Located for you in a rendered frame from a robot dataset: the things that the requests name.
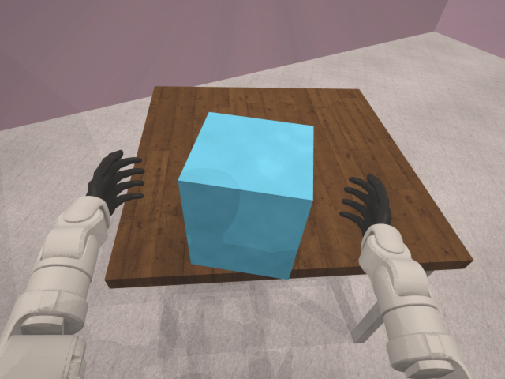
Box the left robot hand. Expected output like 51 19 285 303
86 150 145 216

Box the left robot upper arm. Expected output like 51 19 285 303
0 335 86 379

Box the right robot forearm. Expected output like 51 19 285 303
359 223 473 379

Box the carton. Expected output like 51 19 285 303
178 112 313 280

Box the left robot forearm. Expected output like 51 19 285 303
0 196 110 353

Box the table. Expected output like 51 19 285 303
105 86 473 343

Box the right robot hand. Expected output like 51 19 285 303
339 173 391 237

